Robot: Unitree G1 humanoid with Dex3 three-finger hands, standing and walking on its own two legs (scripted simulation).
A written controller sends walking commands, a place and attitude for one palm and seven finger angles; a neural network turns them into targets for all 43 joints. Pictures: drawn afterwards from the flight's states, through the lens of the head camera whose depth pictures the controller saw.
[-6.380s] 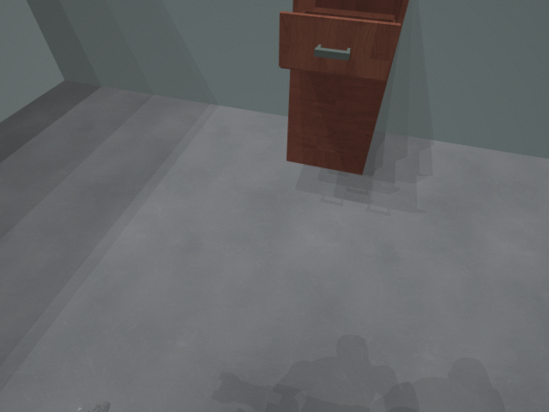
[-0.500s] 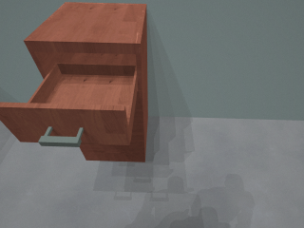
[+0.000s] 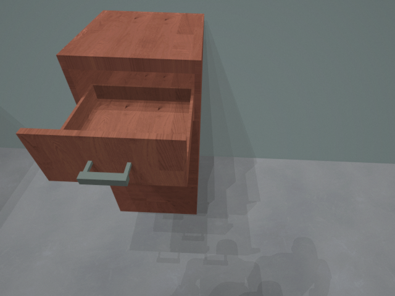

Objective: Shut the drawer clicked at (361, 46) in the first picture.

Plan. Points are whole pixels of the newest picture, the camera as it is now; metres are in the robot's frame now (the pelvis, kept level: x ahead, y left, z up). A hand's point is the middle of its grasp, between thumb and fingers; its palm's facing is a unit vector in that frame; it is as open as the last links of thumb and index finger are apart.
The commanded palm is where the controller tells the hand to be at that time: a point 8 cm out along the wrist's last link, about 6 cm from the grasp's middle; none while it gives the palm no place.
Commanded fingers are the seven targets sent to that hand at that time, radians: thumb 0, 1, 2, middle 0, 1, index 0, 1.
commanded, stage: shuffle to correct the standing spot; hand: left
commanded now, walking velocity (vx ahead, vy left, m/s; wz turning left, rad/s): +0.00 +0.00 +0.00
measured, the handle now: (106, 172) +0.39 +0.25 +0.01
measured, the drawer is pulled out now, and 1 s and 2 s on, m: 0.30 0.30 0.30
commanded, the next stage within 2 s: come to a stop and stand still in 0.46 s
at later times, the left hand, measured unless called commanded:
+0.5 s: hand out of the picture +0.00 +0.17 -0.19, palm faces +0.05 -0.99 -0.14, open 7.4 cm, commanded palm none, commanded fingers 0.00 0.90 0.90 -0.20 -0.30 -0.20 -0.30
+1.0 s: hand out of the picture +0.09 +0.21 -0.18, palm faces +0.04 -0.98 -0.21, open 7.4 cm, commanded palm none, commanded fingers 0.00 0.90 0.90 -0.20 -0.30 -0.20 -0.30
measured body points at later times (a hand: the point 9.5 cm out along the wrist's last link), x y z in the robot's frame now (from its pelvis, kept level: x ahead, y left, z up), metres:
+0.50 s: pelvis +0.05 +0.01 -0.01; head +0.05 +0.03 +0.44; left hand +0.00 +0.22 -0.18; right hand +0.00 -0.20 -0.16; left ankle -0.01 +0.09 -0.74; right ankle +0.04 -0.12 -0.74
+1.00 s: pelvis +0.08 +0.03 +0.00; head +0.08 +0.03 +0.45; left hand +0.09 +0.26 -0.16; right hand +0.08 -0.19 -0.16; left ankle +0.05 +0.10 -0.74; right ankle +0.09 -0.09 -0.74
